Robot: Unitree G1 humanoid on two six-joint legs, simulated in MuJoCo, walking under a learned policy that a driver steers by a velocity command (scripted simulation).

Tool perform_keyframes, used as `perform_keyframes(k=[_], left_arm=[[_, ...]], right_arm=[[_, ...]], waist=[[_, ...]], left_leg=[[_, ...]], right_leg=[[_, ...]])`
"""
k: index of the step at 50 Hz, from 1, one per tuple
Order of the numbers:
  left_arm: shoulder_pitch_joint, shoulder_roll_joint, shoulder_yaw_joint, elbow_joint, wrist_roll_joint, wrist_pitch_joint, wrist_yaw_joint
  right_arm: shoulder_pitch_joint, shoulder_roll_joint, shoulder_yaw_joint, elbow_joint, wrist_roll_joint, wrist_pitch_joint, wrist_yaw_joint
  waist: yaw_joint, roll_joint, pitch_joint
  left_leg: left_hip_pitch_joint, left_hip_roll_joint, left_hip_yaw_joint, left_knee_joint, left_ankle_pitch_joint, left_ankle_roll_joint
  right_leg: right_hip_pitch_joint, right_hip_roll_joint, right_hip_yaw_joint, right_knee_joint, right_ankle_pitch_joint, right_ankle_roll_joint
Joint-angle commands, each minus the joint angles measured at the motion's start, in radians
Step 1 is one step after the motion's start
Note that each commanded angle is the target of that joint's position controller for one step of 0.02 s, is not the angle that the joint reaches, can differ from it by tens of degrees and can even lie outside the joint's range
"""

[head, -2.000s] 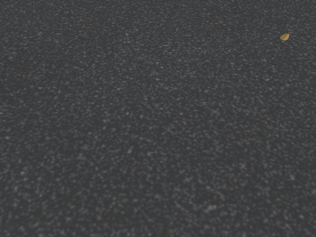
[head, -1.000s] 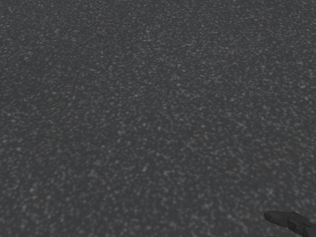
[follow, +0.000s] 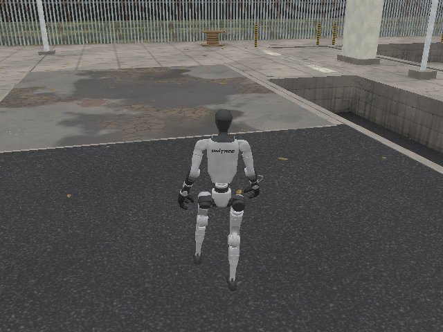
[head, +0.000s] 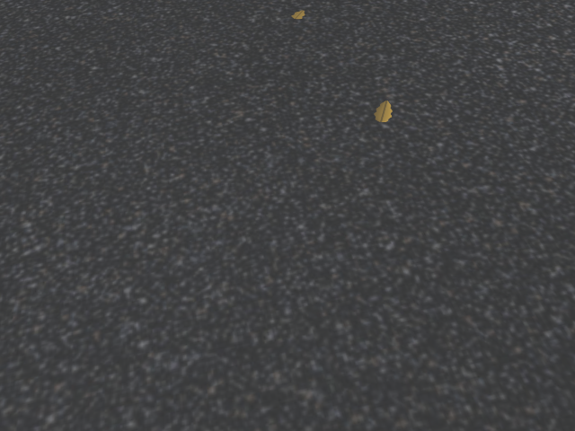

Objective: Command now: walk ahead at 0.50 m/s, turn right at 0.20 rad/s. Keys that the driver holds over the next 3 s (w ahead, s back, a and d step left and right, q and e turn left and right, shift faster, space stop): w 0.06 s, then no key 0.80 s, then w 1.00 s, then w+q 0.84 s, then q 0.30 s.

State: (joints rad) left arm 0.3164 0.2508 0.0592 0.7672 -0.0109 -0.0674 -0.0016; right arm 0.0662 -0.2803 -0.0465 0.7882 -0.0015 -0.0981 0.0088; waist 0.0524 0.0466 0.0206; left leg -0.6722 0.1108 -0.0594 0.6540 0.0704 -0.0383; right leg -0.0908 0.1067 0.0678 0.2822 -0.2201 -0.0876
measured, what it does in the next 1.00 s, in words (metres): walks ahead: left foot, then right foot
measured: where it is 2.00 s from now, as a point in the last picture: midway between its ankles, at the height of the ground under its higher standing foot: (327, 313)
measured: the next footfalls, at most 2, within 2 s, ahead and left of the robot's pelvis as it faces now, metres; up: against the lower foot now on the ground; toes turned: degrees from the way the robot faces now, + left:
left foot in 0.16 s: +0.29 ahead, +0.15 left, +0.00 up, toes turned +0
right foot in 0.54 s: +0.31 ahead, -0.09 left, +0.00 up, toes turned -3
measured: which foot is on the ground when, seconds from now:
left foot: up 0.00-0.14, down 0.16-1.00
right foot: down 0.00-0.16, up 0.18-0.52, down 0.54-1.00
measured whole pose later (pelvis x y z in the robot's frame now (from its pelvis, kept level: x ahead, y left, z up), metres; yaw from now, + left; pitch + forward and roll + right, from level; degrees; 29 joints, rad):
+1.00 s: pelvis +0.26 +0.03 -0.02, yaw -1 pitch -1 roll +0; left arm 0.25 0.22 0.05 0.93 -0.01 -0.02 0.04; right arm 0.18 -0.25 -0.03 1.03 0.02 -0.01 -0.01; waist -0.01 0.00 0.00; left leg -0.23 -0.01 0.02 0.59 -0.36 0.03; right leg -0.24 -0.02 0.03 0.62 -0.38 -0.01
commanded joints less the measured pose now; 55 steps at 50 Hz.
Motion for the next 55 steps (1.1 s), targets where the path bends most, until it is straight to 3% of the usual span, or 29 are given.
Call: perform_keyframes(k=[1, 3, 5, 7, 8, 9, 10, 11, 12, 13, 14, 16, 19, 21, 25, 27, 28, 29, 30, 32, 35, 43, 44, 46, 48, 50, 52, 53, 55], left_arm=[[0.056, 0.166, 0.043, -0.022, -0.005, -0.012, 0.004], [0.076, 0.168, 0.045, -0.005, -0.006, -0.005, 0.008], [0.064, 0.169, 0.046, 0.003, 0.000, 0.008, 0.017], [0.026, 0.167, 0.041, -0.010, 0.004, 0.018, 0.023], [0.025, 0.133, 0.026, -0.032, 0.018, 0.018, 0.024], [0.178, 0.058, 0.002, -0.020, 0.020, 0.007, 0.021], [0.245, 0.094, 0.005, 0.013, 0.003, 0.000, 0.014], [0.162, 0.167, 0.023, 0.008, -0.018, 0.007, 0.014], [0.065, 0.172, 0.024, -0.017, -0.014, 0.017, 0.018], [0.010, 0.163, 0.025, -0.028, 0.000, 0.030, 0.025], [0.010, 0.148, 0.028, -0.033, 0.009, 0.045, 0.030], [0.060, 0.082, 0.014, -0.019, 0.010, 0.069, 0.038], [0.048, 0.060, 0.003, -0.014, 0.015, 0.075, 0.048], [0.021, 0.082, 0.008, -0.010, 0.013, 0.084, 0.048], [-0.041, 0.080, 0.012, -0.009, 0.024, 0.092, 0.048], [-0.062, 0.112, 0.015, -0.024, 0.038, 0.084, 0.052], [-0.085, 0.179, 0.029, -0.022, 0.026, 0.083, 0.056], [-0.080, 0.152, 0.031, -0.003, 0.020, 0.081, 0.048], [-0.083, 0.110, 0.022, 0.001, 0.025, 0.074, 0.043], [-0.100, 0.090, 0.015, 0.009, 0.028, 0.060, 0.038], [-0.083, 0.096, 0.017, 0.033, 0.019, 0.046, 0.038], [-0.088, 0.096, 0.013, 0.086, 0.015, 0.051, 0.043], [-0.067, 0.088, 0.012, 0.104, 0.014, 0.053, 0.043], [-0.061, 0.097, 0.018, 0.120, 0.004, 0.058, 0.043], [-0.076, 0.081, 0.013, 0.115, -0.001, 0.045, 0.043], [-0.109, 0.056, 0.007, 0.102, -0.008, 0.011, 0.036], [-0.151, 0.035, 0.003, 0.083, -0.014, -0.021, 0.021], [-0.154, 0.040, 0.005, 0.083, -0.014, -0.031, 0.014], [-0.061, 0.039, 0.009, 0.127, -0.015, -0.041, 0.002]], right_arm=[[-0.122, -0.064, -0.007, -0.086, 0.010, -0.019, 0.011], [-0.143, -0.080, -0.011, -0.102, 0.009, -0.026, 0.021], [-0.103, -0.097, -0.018, -0.095, -0.004, -0.035, 0.029], [0.067, -0.136, -0.038, -0.045, -0.020, -0.045, 0.027], [0.195, -0.185, -0.047, -0.022, -0.037, -0.049, 0.023], [0.287, -0.237, -0.057, -0.005, -0.049, -0.038, 0.020], [0.333, -0.173, -0.044, 0.019, -0.013, -0.024, 0.029], [0.262, -0.143, -0.036, 0.002, 0.007, -0.013, 0.028], [0.172, -0.113, -0.025, -0.015, 0.004, -0.004, 0.023], [0.104, -0.078, -0.009, -0.021, -0.003, 0.002, 0.021], [0.068, -0.057, 0.000, -0.020, -0.010, 0.004, 0.021], [0.026, -0.058, 0.002, -0.003, -0.028, 0.005, 0.023], [0.013, -0.093, -0.007, 0.022, -0.025, 0.011, 0.016], [0.024, -0.105, -0.009, 0.041, -0.017, 0.024, 0.010], [0.007, -0.083, 0.006, 0.061, -0.006, 0.050, 0.006], [0.057, -0.043, 0.023, 0.083, -0.015, 0.051, 0.007], [0.117, -0.048, 0.018, 0.090, -0.019, 0.048, 0.010], [0.100, -0.054, 0.017, 0.098, -0.018, 0.053, 0.006], [0.075, -0.064, 0.016, 0.098, -0.014, 0.058, 0.001], [0.068, -0.053, 0.017, 0.107, -0.013, 0.070, -0.008], [0.071, -0.058, 0.016, 0.125, -0.012, 0.075, -0.011], [0.060, -0.063, 0.012, 0.177, -0.002, 0.091, -0.018], [0.079, -0.056, 0.014, 0.194, -0.001, 0.093, -0.019], [0.090, -0.077, 0.005, 0.208, 0.011, 0.099, -0.021], [0.101, -0.093, -0.001, 0.207, 0.021, 0.090, -0.024], [0.166, -0.123, -0.010, 0.223, 0.029, 0.062, -0.022], [0.210, -0.168, -0.025, 0.237, 0.028, 0.038, -0.019], [0.198, -0.166, -0.026, 0.232, 0.028, 0.030, -0.018], [0.122, -0.150, -0.024, 0.207, 0.036, 0.027, -0.013]], waist=[[0.034, -0.124, 0.017], [0.033, -0.127, 0.025], [0.003, -0.143, 0.013], [-0.089, -0.147, -0.099], [-0.132, -0.085, -0.239], [-0.105, 0.169, -0.393], [-0.116, 0.212, -0.500], [-0.126, 0.105, -0.367], [-0.109, 0.031, -0.250], [-0.084, -0.014, -0.162], [-0.048, -0.001, -0.129], [-0.007, 0.062, -0.121], [-0.009, 0.074, -0.167], [-0.024, 0.063, -0.176], [-0.024, 0.043, -0.081], [-0.039, -0.007, -0.048], [-0.100, -0.103, -0.035], [-0.080, -0.139, -0.031], [-0.068, -0.128, -0.016], [-0.071, -0.138, -0.019], [-0.067, -0.109, -0.054], [-0.062, -0.058, -0.060], [-0.060, -0.054, -0.079], [-0.063, -0.039, -0.027], [-0.072, -0.005, 0.073], [-0.096, 0.058, 0.118], [-0.099, 0.130, 0.122], [-0.089, 0.122, 0.115], [-0.024, 0.099, 0.070]], left_leg=[[0.081, -0.044, 0.035, -0.096, 0.075, 0.018], [0.037, -0.049, 0.026, -0.136, 0.005, 0.047], [0.085, -0.071, 0.036, -0.177, -0.058, 0.079], [0.337, -0.119, 0.085, -0.227, 0.040, 0.123], [0.609, 0.007, -0.025, -0.156, 0.357, 0.177], [0.992, 0.267, -0.347, -0.114, 0.638, 0.359], [1.056, 0.322, -0.535, -0.177, 0.565, 0.418], [0.937, 0.284, -0.425, -0.204, 0.406, 0.369], [0.791, 0.234, -0.319, -0.234, 0.336, 0.324], [0.640, 0.193, -0.245, -0.272, 0.334, 0.306], [0.529, 0.161, -0.194, -0.305, 0.323, 0.288], [0.396, 0.105, -0.100, -0.347, 0.370, 0.277], [0.384, 0.094, -0.040, -0.355, 0.396, 0.279], [0.390, 0.099, -0.048, -0.371, 0.214, 0.272], [0.315, 0.056, -0.072, -0.391, -0.335, 0.211], [0.283, 0.001, -0.065, -0.352, -0.466, 0.132], [0.271, -0.064, -0.019, -0.335, -0.469, 0.102], [0.342, -0.093, 0.033, -0.307, -0.428, 0.082], [0.376, -0.092, 0.040, -0.281, -0.389, 0.077], [0.401, -0.089, 0.044, -0.251, -0.305, 0.082], [0.434, -0.083, 0.045, -0.225, -0.196, 0.086], [0.471, -0.078, 0.044, -0.203, -0.102, 0.078], [0.478, -0.089, 0.056, -0.206, -0.194, 0.080], [0.428, -0.103, 0.056, -0.207, -0.519, 0.106], [0.375, -0.059, -0.023, -0.256, -0.749, 0.148], [0.431, 0.047, -0.189, -0.329, -0.821, 0.213], [0.494, 0.189, -0.404, -0.412, -0.782, 0.296], [0.497, 0.208, -0.419, -0.406, -0.697, 0.303], [0.430, 0.162, -0.294, -0.349, -0.529, 0.253]], right_leg=[[-0.039, -0.259, 0.124, -0.073, 0.213, -0.133], [0.060, -0.302, 0.155, -0.029, 0.252, -0.127], [0.117, -0.307, 0.157, 0.054, 0.434, -0.094], [0.111, -0.233, 0.113, 0.258, 0.715, -0.039], [-0.019, -0.172, 0.079, 0.472, 0.548, 0.006], [-0.360, -0.022, 0.025, 0.879, -0.085, 0.092], [-0.465, 0.014, 0.135, 1.021, -0.466, 0.109], [-0.529, -0.044, 0.147, 1.076, -0.421, 0.112], [-0.549, -0.093, 0.091, 1.031, -0.355, 0.116], [-0.525, -0.134, 0.057, 0.957, -0.306, 0.123], [-0.452, -0.169, 0.047, 0.877, -0.266, 0.123], [-0.306, -0.172, 0.011, 0.722, -0.216, 0.136], [-0.203, -0.172, -0.011, 0.520, -0.110, 0.145], [-0.166, -0.171, -0.015, 0.444, -0.034, 0.142], [-0.077, -0.155, -0.040, 0.227, 0.062, 0.110], [-0.022, -0.225, 0.036, 0.139, 0.177, 0.079], [-0.036, -0.242, 0.049, 0.172, 0.172, 0.051], [-0.123, -0.209, 0.033, 0.158, 0.022, 0.048], [-0.161, -0.195, 0.027, 0.140, -0.011, 0.063], [-0.159, -0.187, 0.019, 0.142, 0.077, 0.086], [-0.119, -0.182, 0.008, 0.175, 0.187, 0.085], [-0.089, -0.168, -0.008, 0.194, 0.261, 0.077], [-0.078, -0.156, -0.022, 0.188, 0.166, 0.075], [-0.135, -0.123, -0.045, 0.207, -0.158, 0.051], [-0.245, -0.117, -0.040, 0.221, -0.360, 0.030], [-0.364, -0.106, -0.065, 0.320, -0.313, 0.026], [-0.433, -0.106, -0.090, 0.427, -0.203, 0.019], [-0.422, -0.117, -0.080, 0.420, -0.204, 0.006], [-0.233, -0.116, -0.091, 0.276, -0.163, -0.020]])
